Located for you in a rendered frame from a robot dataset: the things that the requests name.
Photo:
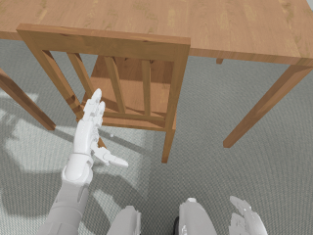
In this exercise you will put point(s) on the robot shin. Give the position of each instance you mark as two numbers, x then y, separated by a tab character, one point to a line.
184	231
130	207

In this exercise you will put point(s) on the chair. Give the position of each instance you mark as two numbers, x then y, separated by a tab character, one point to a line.
140	75

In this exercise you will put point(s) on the table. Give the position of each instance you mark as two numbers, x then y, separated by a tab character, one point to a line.
267	31

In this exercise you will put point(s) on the robot right hand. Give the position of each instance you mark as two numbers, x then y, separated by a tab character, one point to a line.
250	224

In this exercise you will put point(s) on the robot left hand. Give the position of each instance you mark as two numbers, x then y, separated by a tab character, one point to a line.
87	130

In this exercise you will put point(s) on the right robot shin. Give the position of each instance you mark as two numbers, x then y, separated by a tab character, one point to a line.
184	231

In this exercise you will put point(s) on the left robot forearm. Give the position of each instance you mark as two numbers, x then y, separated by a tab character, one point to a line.
68	208

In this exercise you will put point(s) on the left robot shin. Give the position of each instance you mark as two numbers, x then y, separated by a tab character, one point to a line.
130	207

